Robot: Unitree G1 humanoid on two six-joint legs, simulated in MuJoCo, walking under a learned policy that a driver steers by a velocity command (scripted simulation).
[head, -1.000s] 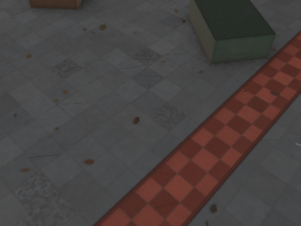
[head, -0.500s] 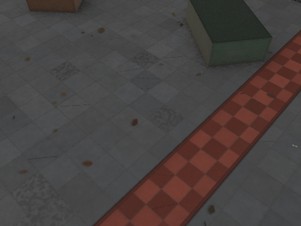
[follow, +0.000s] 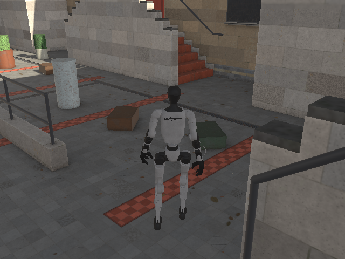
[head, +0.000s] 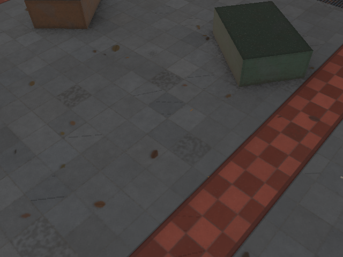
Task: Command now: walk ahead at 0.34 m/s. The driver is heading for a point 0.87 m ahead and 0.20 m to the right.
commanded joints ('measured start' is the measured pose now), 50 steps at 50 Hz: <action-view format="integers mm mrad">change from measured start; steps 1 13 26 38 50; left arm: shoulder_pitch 317 223 265 117 -164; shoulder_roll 224 129 104 64 70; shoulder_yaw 69 -19 -15 26 15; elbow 45 -16 -78 -185 -348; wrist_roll -1 38 44 3 7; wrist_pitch -19 -28 8 40 27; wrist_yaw -1 23 24 28 -49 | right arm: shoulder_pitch -102 -363 -39 -252 -140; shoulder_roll -68 -56 -285 -132 -224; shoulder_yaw -2 -27 -90 -43 -75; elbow -109 -224 -202 -175 -172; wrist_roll -4 -4 -8 -40 -5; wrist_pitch -31 -33 -61 -77 -18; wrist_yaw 10 25 46 27 2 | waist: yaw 175 53 -164 38 -19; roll -218 -86 -28 11 14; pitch -22 103 -267 42 81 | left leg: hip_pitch -540 -730 208 -156 124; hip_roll -48 93 167 234 265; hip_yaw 58 -9 -187 -1 240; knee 398 354 48 -407 -243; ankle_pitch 422 422 339 405 847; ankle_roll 35 19 168 197 142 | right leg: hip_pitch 509 237 59 -375 -337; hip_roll -208 -226 -128 -184 -84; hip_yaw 435 210 91 201 -13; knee -247 -520 282 484 54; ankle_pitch -67 239 410 172 169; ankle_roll -157 -131 -3 30 -22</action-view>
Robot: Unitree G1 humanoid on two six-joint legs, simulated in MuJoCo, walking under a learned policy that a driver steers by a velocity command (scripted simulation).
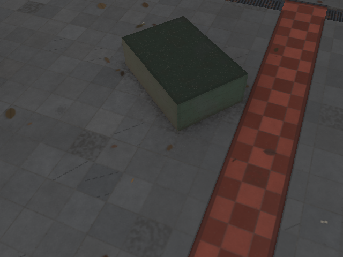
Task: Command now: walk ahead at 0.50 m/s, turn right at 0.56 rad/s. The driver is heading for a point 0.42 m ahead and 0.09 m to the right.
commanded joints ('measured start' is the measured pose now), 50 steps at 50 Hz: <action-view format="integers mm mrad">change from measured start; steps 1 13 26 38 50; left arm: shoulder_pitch -44 161 248 287 192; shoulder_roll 95 171 150 83 110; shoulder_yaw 26 52 38 5 4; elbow -99 -97 -67 -44 -25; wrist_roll -5 9 13 24 32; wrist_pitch -10 -52 -13 53 1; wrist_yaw -14 42 82 94 84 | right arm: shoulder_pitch -17 -156 -250 -260 -179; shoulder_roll -211 -121 -138 -111 -70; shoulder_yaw -48 -18 -10 15 30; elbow -56 -197 -247 -198 -121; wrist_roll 17 -16 -32 -27 -19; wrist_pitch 13 -36 -65 28 44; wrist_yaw -7 13 50 33 20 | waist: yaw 56 36 53 93 48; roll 106 21 -93 167 -30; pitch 18 -66 -100 -167 -23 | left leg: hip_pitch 16 -719 -462 -412 -360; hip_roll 302 121 -16 181 26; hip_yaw -58 -371 -318 -475 -327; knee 104 802 156 39 206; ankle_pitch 907 91 503 371 167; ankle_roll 143 -3 80 243 67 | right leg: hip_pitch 65 461 578 387 341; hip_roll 76 -67 -2 68 32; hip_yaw -86 354 298 78 135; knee -22 -477 -135 49 -248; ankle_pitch -135 121 368 -324 -202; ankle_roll -48 -241 -65 118 56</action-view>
